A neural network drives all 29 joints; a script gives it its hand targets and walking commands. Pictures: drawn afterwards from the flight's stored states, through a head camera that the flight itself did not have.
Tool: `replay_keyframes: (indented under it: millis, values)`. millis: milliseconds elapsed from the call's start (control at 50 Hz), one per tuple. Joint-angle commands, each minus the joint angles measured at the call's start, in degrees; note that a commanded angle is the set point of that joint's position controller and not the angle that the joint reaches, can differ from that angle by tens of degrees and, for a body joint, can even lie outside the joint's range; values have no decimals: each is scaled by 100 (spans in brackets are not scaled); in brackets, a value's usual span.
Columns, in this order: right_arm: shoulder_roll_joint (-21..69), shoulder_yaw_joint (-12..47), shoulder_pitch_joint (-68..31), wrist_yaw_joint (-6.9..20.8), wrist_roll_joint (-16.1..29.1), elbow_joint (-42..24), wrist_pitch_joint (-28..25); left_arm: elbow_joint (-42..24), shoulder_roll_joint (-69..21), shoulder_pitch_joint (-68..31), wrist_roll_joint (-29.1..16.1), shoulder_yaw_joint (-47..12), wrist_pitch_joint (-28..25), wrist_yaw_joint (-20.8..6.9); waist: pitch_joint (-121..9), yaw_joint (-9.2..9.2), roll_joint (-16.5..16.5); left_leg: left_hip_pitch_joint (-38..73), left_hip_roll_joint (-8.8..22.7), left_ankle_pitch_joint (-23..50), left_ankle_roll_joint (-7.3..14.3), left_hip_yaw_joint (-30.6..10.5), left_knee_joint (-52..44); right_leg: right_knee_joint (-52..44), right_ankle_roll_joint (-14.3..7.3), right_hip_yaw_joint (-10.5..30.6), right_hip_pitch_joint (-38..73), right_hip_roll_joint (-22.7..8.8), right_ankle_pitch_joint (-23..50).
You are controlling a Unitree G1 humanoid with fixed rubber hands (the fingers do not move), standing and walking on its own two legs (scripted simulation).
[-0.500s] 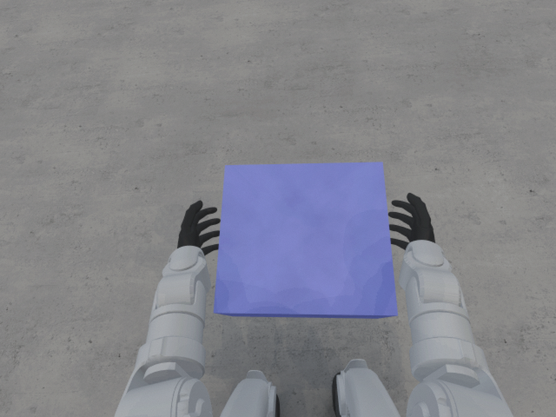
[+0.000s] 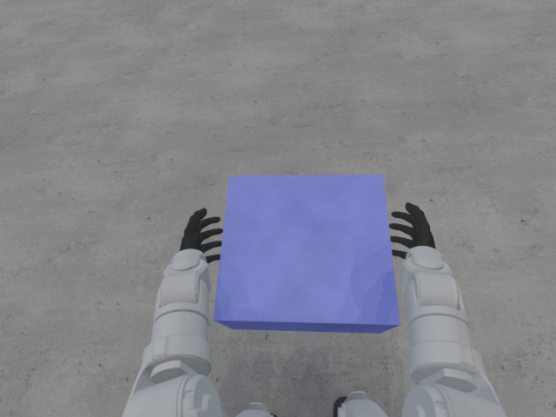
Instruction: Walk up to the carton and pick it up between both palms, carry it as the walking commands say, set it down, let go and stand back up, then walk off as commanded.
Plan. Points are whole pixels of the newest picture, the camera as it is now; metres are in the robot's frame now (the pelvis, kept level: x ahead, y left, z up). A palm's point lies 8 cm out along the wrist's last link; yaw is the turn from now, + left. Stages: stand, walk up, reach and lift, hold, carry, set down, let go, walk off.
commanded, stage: reach and lift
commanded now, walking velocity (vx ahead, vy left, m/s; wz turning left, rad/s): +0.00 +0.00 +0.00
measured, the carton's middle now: (304, 255) +0.40 -0.01 -0.10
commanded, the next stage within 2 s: hold in 1.88 s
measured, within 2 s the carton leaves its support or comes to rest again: neither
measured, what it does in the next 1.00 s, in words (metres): stands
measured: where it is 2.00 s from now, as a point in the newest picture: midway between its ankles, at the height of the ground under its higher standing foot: outside the picture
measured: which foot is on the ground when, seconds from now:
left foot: down 0.00-1.00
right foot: down 0.00-1.00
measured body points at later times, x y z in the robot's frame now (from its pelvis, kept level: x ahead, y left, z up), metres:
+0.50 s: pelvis +0.02 +0.01 +0.04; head +0.03 +0.00 +0.49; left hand +0.35 +0.18 +0.05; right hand +0.34 -0.17 +0.04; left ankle +0.03 +0.13 -0.70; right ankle +0.07 -0.11 -0.70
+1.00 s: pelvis +0.03 +0.01 +0.05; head -0.03 -0.01 +0.49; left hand +0.32 +0.18 +0.09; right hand +0.33 -0.17 +0.09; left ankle +0.03 +0.13 -0.70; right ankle +0.07 -0.11 -0.70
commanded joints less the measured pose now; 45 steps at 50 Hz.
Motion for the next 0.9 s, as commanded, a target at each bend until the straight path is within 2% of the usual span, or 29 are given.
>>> replay_keyframes:
  millis: [0, 60, 80, 120, 140, 160, 180, 200, 220, 240, 260, 280, 300, 320, 340, 420, 460, 500, 520, 560, 580, 660, 680, 720, 780, 820, 840, 860, 880]
  values:
    - [5023, 3085, -2521, 2410, 1124, 579, -171, 625, -4976, -2642, -921, -2907, -91, -2160, -2611, -135, -270, 793, -421, 1201, 182, -154, -850, -509, 44, 262, 3430, 223, 1742]
    - [5410, 3861, -2781, 2321, 1654, -354, -282, -136, -5198, -2670, -1238, -3520, -291, -2172, -3703, 121, -218, 1345, -402, 1795, 178, -209, -1154, -750, 73, 370, 4345, 232, 2552]
    - [4898, 3692, -2580, 2317, 1350, -326, -257, 35, -5167, -2465, -1315, -3508, -263, -2129, -3394, -133, -657, 1257, -373, 2157, 113, -257, -1127, -754, 65, 335, 4204, 292, 2956]
    - [5313, 3853, -2134, 2227, 1694, -387, -293, -464, -5037, -2290, -1487, -3733, -272, -2089, -3075, 98, -334, 1346, -441, 1947, 167, -183, -1190, -1001, 89, 454, 4670, 128, 2769]
    - [5149, 4030, -2358, 2190, 1658, -565, -243, -372, -5109, -2523, -1505, -3773, -211, -2080, -3511, -86, -465, 1629, -377, 2125, 121, -261, -1366, -1011, 184, 432, 4940, 230, 3108]
    - [4907, 3767, -2591, 2211, 1522, -309, -223, 173, -5042, -2236, -1176, -3443, -143, -2096, -2445, -11, 6, 1168, -400, 1388, 157, -182, -1495, -1147, 124, 417, 4120, 158, 2032]
    - [4829, 3580, -2268, 2239, 1356, -102, -119, 85, -5027, -2393, -1257, -3387, -146, -2108, -2117, -38, -359, 1397, -361, 1129, 213, -227, -1469, -1264, 86, 370, 3892, 165, 1410]
    - [5173, 3890, -2712, 2268, 1667, -812, -206, -736, -4934, -2839, -1363, -3648, -305, -2114, -2852, 88, -450, 1731, -361, 1326, 155, -192, -1509, -1302, 101, 339, 4352, 293, 1645]
    - [5212, 3850, -2952, 2324, 1681, -591, -196, -541, -5231, -3063, -1389, -3860, -204, -2094, -2688, -63, -13, 1816, -388, 1200, 127, -181, -1518, -1238, 12, 311, 4056, 260, 1404]
    - [5171, 3693, -2451, 2336, 1433, -209, -54, -714, -5217, -3079, -1519, -3762, -154, -2140, -2404, -150, -430, 1766, -323, 1160, 166, -212, -1563, -1339, 7, 278, 4026, 320, 1290]
    - [5027, 3611, -2262, 2322, 1486, -404, -69, -725, -5290, -2837, -1375, -3832, -76, -2122, -2821, -234, 51, 2242, -283, 1511, 133, -223, -1604, -1377, -9, 268, 4276, 280, 1619]
    - [5156, 3697, -2430, 2316, 1418, -299, -15, -379, -5306, -2695, -1235, -3736, -2, -2095, -2410, -137, -208, 2168, -204, 1775, 98, -345, -1724, -1349, 39, 199, 4114, 298, 1767]
    - [5347, 3620, -2002, 2348, 1430, -128, 48, -627, -5442, -2401, -1199, -3819, 107, -2076, -2639, -16, 357, 2258, -309, 1639, -3, -151, -1632, -1496, -15, 430, 4729, 222, 1869]
    - [5148, 3613, -2103, 2359, 1262, -217, 118, -404, -5315, -2352, -1021, -3492, 74, -2080, -2465, 17, -182, 2151, -269, 1651, 80, -196, -1772, -1540, 127, 226, 4549, 270, 1822]
    - [5539, 3860, -1867, 2373, 1473, -259, 135, -745, -5149, -2356, -1057, -3679, 73, -2138, -2703, 223, -169, 2536, -350, 1763, 96, -211, -1883, -1679, 117, 309, 4907, 269, 1900]
    - [5153, 3668, -2268, 2365, 1467, -491, 229, -366, -5198, -1892, -1066, -3552, 252, -1988, -1273, 97, -27, 2384, -170, 1749, 85, -312, -2115, -1754, 24, 217, 4255, 309, 1582]
    - [4970, 3642, -1905, 2411, 1377, -528, 315, -832, -5671, -2271, -1312, -3963, 378, -2001, -2039, -341, 191, 3100, -160, 1654, -22, -329, -2103, -2032, -55, 221, 4728, 365, 1399]
    - [4949, 3467, -1898, 2439, 1375, -569, 366, -671, -5397, -2207, -1207, -3822, 442, -2066, -1412, -226, 43, 3028, -87, 1140, 9, -326, -2315, -2006, -68, 171, 4528, 410, 1053]
    - [5422, 4226, -1885, 2418, 1762, -1322, 415, -1699, -5319, -2388, -1385, -4227, 418, -2053, -2887, 33, 127, 3639, -246, 2048, -47, -168, -2302, -2130, 23, 184, 5802, 450, 2064]
    - [5094, 3736, -1734, 2284, 1473, -370, 585, -513, -4920, -1968, -1104, -3609, 495, -2010, -780, -32, -105, 2772, -184, 1031, 181, -281, -2429, -2117, 53, 224, 4803, 303, 1176]
    - [5154, 3818, -1841, 2339, 1464, -833, 558, -1228, -5201, -2424, -1329, -3899, 456, -2007, -1201, -39, -350, 3146, -189, 1216, 101, -293, -2392, -2195, 19, 222, 4830, 355, 1013]
    - [5073, 3807, -1954, 2362, 1525, -977, 708, -860, -5387, -2011, -1124, -3826, 766, -2053, -1062, -99, 363, 2999, -197, 1232, 11, -259, -2412, -2216, 8, 254, 5099, 260, 1252]
    - [5355, 4156, -1914, 2357, 1760, -1199, 753, -1730, -5467, -2479, -1505, -4198, 656, -2060, -1907, -170, -289, 3746, -122, 1507, 62, -345, -2521, -2291, 72, 180, 5432, 425, 1411]
    - [5531, 4184, -1900, 2331, 1807, -965, 910, -1415, -5174, -2180, -1376, -3957, 792, -1974, -1532, 189, -164, 3700, -121, 1761, 106, -366, -2569, -2307, 71, 173, 5355, 442, 1480]
    - [5299, 4274, -1734, 2400, 1979, -1587, 943, -1956, -5461, -1986, -1606, -4379, 903, -1904, -1662, -7, 263, 3897, -156, 2158, 36, -327, -2592, -2387, 3, 278, 5683, 370, 1899]
    - [5371, 4510, -1639, 2342, 2060, -1762, 1074, -1754, -5263, -1499, -1625, -4265, 982, -1863, -1730, 136, -143, 4188, -215, 2404, 89, -352, -2654, -2402, 109, 271, 5845, 392, 2356]
    - [5172, 4176, -1627, 2334, 1807, -1179, 1151, -1348, -5256, -1476, -1594, -4145, 1037, -1895, -659, -44, -478, 3780, -102, 1858, 133, -461, -2743, -2442, 102, 141, 5105, 474, 1569]
    - [5015, 3689, -1239, 2342, 1554, -771, 1185, -1570, -5360, -1887, -1637, -4181, 1132, -1871, -497, -237, -65, 3694, -79, 1863, 46, -450, -2726, -2641, -32, 273, 5432, 436, 1489]
    - [5444, 4117, -1349, 2401, 1812, -1109, 1207, -1912, -5190, -1921, -1602, -4252, 1113, -1897, -616, 105, 22, 3623, -132, 1597, 64, -386, -2937, -2566, 13, 153, 5643, 495, 1427]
